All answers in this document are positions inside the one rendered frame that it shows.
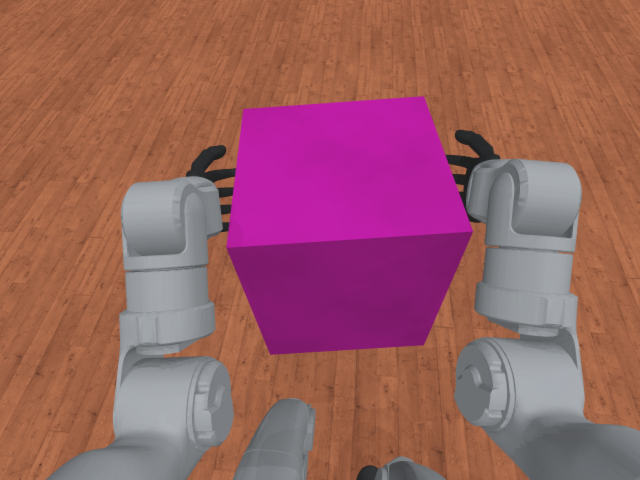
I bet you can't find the right robot hand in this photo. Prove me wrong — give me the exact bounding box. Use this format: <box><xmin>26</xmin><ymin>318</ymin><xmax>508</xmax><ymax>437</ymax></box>
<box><xmin>446</xmin><ymin>130</ymin><xmax>500</xmax><ymax>223</ymax></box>

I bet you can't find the robot right shin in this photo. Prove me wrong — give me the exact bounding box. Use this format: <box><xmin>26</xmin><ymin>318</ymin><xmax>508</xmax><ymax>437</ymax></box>
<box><xmin>374</xmin><ymin>456</ymin><xmax>413</xmax><ymax>480</ymax></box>

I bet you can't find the robot left upper arm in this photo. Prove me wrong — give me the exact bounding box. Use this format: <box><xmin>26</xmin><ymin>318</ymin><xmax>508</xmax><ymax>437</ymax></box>
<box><xmin>46</xmin><ymin>356</ymin><xmax>234</xmax><ymax>480</ymax></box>

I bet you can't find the left robot hand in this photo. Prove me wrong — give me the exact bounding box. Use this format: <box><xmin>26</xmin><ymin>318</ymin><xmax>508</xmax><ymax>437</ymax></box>
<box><xmin>186</xmin><ymin>145</ymin><xmax>236</xmax><ymax>232</ymax></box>

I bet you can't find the carton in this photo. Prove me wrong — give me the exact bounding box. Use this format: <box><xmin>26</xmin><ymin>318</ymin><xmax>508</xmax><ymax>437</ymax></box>
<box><xmin>226</xmin><ymin>96</ymin><xmax>473</xmax><ymax>355</ymax></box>

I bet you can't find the robot left forearm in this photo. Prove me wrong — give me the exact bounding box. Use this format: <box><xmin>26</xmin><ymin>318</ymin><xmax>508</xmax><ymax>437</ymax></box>
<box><xmin>113</xmin><ymin>176</ymin><xmax>223</xmax><ymax>433</ymax></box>

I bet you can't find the robot right forearm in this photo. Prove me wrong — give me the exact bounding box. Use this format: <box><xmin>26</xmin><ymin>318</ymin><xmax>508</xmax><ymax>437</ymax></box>
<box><xmin>466</xmin><ymin>159</ymin><xmax>585</xmax><ymax>409</ymax></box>

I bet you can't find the robot right upper arm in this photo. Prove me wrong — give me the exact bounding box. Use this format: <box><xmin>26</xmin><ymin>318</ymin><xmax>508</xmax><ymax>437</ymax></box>
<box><xmin>454</xmin><ymin>337</ymin><xmax>640</xmax><ymax>480</ymax></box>

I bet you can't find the robot left thigh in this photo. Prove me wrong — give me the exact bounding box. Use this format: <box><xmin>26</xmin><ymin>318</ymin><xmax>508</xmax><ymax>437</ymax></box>
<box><xmin>233</xmin><ymin>399</ymin><xmax>316</xmax><ymax>480</ymax></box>

